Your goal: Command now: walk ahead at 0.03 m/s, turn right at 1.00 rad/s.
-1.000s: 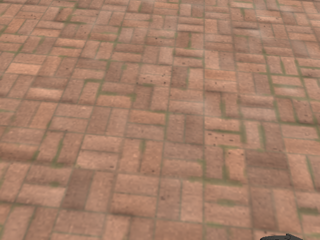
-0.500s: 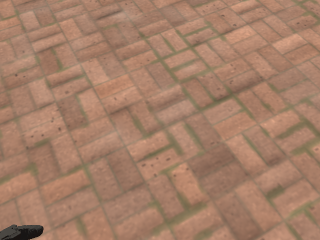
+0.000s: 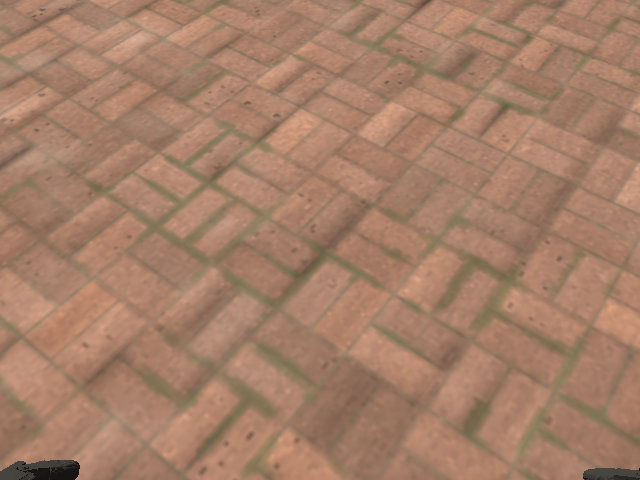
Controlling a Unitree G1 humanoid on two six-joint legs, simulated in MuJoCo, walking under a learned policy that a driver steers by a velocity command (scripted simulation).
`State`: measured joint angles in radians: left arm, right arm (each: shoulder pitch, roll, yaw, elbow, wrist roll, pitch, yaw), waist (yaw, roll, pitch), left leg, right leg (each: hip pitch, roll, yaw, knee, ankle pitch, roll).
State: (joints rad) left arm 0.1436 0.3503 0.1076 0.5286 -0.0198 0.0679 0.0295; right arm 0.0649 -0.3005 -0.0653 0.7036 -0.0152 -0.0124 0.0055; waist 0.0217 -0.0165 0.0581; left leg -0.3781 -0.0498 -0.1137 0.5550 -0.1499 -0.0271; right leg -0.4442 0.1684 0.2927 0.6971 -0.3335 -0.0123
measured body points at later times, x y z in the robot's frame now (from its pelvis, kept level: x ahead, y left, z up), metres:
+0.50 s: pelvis +0.00 +0.00 +0.01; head +0.01 -0.03 +0.46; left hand +0.22 +0.20 -0.07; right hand +0.04 -0.30 -0.11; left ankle +0.04 +0.13 -0.71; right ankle -0.04 -0.11 -0.72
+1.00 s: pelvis -0.01 +0.01 +0.01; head +0.00 +0.00 +0.46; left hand +0.15 +0.24 -0.11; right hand +0.03 -0.27 -0.12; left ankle +0.03 +0.14 -0.72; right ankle -0.04 -0.11 -0.72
